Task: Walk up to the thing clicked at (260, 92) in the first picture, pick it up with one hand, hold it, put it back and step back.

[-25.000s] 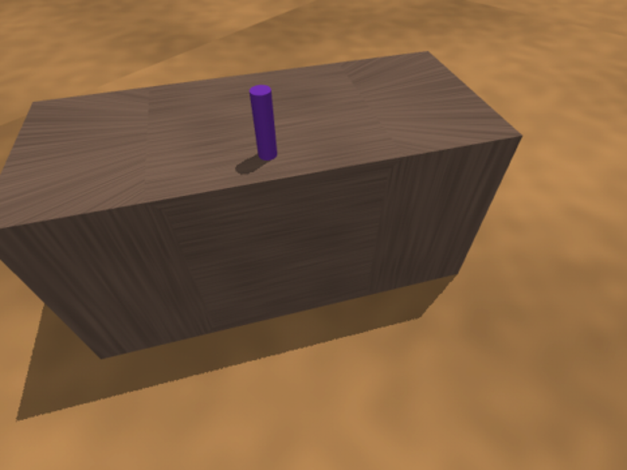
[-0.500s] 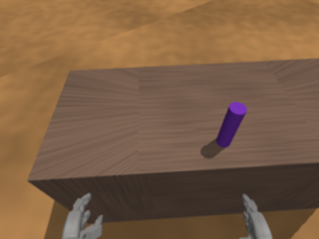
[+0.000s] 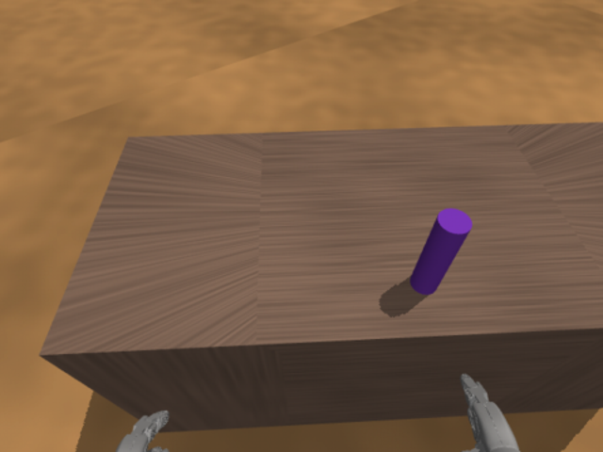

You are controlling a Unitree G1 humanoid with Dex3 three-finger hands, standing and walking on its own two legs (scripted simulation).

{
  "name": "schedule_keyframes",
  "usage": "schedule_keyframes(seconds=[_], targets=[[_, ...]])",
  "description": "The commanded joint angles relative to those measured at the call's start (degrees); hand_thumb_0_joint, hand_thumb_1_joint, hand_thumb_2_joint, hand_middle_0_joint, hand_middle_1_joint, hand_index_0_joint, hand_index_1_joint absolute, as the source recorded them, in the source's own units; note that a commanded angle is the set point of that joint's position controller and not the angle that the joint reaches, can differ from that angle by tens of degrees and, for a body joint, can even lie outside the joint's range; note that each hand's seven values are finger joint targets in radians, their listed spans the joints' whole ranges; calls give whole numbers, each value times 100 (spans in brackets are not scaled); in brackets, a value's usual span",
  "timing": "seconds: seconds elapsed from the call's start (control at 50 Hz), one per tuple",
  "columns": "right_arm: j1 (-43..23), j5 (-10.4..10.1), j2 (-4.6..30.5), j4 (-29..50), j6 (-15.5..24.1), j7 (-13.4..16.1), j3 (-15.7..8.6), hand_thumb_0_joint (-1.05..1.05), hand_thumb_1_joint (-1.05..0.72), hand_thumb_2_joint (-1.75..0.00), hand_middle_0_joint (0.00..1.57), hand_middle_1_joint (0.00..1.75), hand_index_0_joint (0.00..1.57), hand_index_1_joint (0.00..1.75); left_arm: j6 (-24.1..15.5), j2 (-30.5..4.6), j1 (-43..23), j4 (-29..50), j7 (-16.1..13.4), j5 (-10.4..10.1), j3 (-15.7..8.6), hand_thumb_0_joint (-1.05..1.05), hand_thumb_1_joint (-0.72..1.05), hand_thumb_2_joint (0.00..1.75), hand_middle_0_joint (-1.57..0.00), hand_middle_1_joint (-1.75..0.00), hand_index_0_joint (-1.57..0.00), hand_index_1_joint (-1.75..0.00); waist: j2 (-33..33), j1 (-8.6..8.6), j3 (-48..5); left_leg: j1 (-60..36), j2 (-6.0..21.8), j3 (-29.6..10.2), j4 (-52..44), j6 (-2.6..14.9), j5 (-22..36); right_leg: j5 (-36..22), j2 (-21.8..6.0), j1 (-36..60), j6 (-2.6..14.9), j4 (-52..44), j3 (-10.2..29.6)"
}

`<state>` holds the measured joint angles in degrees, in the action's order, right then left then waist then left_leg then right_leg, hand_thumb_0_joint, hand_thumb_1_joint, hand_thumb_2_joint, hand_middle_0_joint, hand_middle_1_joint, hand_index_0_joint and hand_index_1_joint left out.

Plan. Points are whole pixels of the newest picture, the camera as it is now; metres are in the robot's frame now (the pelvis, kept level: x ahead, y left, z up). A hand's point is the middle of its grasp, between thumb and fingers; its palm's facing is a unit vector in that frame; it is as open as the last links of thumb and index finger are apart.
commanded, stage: home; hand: right
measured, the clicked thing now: (437, 255) +0.41 -0.21 -0.03
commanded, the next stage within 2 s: stand in 1.86 s
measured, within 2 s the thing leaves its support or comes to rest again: neither
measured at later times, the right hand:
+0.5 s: hand out of the picture +0.05 -0.25 -0.14, palm faces -0.04 +0.92 -0.38, open 17.3 cm
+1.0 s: hand out of the picture +0.05 -0.24 -0.14, palm faces -0.04 +0.93 -0.37, open 17.3 cm
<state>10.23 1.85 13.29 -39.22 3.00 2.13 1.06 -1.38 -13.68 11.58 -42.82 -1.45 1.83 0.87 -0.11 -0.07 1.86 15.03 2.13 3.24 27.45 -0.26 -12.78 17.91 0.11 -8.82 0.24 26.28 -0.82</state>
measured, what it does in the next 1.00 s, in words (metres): stands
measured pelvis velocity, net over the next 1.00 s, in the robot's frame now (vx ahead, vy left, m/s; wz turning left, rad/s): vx -0.02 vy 0.02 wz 0.01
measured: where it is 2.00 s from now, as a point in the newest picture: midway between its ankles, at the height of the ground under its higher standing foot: outside the picture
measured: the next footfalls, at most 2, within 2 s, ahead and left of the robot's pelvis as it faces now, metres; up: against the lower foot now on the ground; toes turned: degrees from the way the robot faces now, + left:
none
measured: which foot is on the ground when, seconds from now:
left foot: down 0.00-1.00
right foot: down 0.00-1.00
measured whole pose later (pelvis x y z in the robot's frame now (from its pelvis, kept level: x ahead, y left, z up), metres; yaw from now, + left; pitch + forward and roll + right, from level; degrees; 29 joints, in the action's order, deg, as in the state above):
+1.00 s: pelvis -0.02 +0.02 +0.01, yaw +1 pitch -3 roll -1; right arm 8.1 1.0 20.3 -64.4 0.8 -0.2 0.9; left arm -0.1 -20.4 10.1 -64.6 0.1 0.9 0.3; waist -0.8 0.1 2.1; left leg 9.6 0.8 3.2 20.1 0.9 -7.8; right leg 12.3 -0.9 -2.8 -1.0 17.8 -1.0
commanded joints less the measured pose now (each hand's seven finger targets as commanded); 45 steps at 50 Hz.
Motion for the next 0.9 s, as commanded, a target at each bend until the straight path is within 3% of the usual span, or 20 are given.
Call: schedule_keyframes(seconds=[0.0, 0.06, 0.12, 0.18, 0.36, 0.5, 0.54, 0.58, 0.68, 0.8, 0.88], targets=[[30, -4, 1396, -44, 117, -77, -445, 0, 58, -4, 5, 5, 5, 5, -126, -1379, -88, 153, 58, 19, -467, 0, 90, 90, -20, -29, -20, -29, -120, 9, -1081, -924, 512, -430, 60, 293, 2069, -2441, -611, 46, 2, -315, 467], [-259, -21, 1453, -440, 82, -121, -372, 0, 59, -3, 5, 5, 5, 5, -98, -1464, -148, -183, 93, 22, -433, 0, 90, 90, -20, -29, -20, -30, -31, -27, -611, -799, 495, -465, -109, 255, 1808, -2059, -608, -127, 18, -505, 489], [-290, -31, 1602, -783, 63, -124, -342, 0, 56, -5, 5, 5, 5, 5, -54, -1540, -200, -458, 113, 19, -411, 0, 90, 90, -20, -29, -20, -30, 87, -30, -424, -803, 535, -548, -264, 236, 2011, -1968, -595, -30, 60, -577, 487], [-403, -52, 1723, -1080, 27, -118, -323, 0, 56, -5, 5, 5, 5, 5, -18, -1614, -271, -716, 124, 9, -378, 0, 90, 90, -20, -29, -20, -30, 89, -42, -296, -770, 564, -623, -458, 226, 1564, -1451, -597, 19, 88, -752, 526], [-459, -88, 1981, -1713, -45, -116, -241, 0, 51, -8, 6, 6, 6, 6, 14, -1892, -360, -1303, 118, -40, -307, 0, 90, 90, -20, -29, -20, -30, -20, -3, -253, -861, 541, -686, -770, 193, 1262, -1271, -642, 214, 97, -1062, 581], [-509, -63, 2093, -1972, -98, -127, -239, 0, 51, -8, 6, 6, 6, 6, 65, -1903, -331, -1621, 137, -43, -291, 0, 90, 90, -20, -29, -20, -30, 124, -15, 145, -488, 562, -902, -1302, 207, -303, -335, -572, 54, 121, -1188, 563], [-513, -77, 2051, -2005, -85, -136, -243, 0, 51, -8, 6, 6, 6, 6, 44, -1901, -303, -1675, 148, -41, -274, 0, 90, 90, -20, -29, -20, -30, -1, -16, 29, -733, 546, -856, -1196, 209, -31, -415, -618, -31, 138, -1251, 603], [-459, -76, 2062, -2063, -90, -139, -237, 0, 51, -8, 6, 6, 6, 6, 39, -1866, -324, -1717, 147, -38, -274, 0, 90, 90, -20, -29, -20, -30, 95, 7, 95, -595, 553, -915, -1293, 203, -257, -346, -599, -4, 116, -1251, 588], [-427, -84, 2017, -2121, -96, -150, -251, 0, 53, -7, 6, 6, 6, 6, 18, -1860, -323, -1793, 137, -58, -277, 0, 90, 90, -20, -29, -20, -30, 22, 36, 18, -719, 522, -872, -1183, 206, -24, -375, -657, -42, 112, -1350, 644], [-440, -95, 1957, -2165, -95, -143, -244, 0, 51, -8, 6, 6, 6, 6, 16, -1852, -348, -1851, 110, -71, -280, 0, 90, 90, -20, -29, -20, -30, -41, 29, -117, -840, 555, -858, -1119, 223, 439, -704, -707, 84, 101, -1303, 631], [-458, -109, 1969, -2187, -98, -147, -231, 0, 54, -6, 5, 5, 5, 5, 15, -1826, -270, -1880, 113, -67, -267, 0, 90, 90, -20, -30, -20, -30, -9, 16, -60, -832, 542, -887, -1153, 209, 345, -698, -694, 37, 82, -1313, 596]])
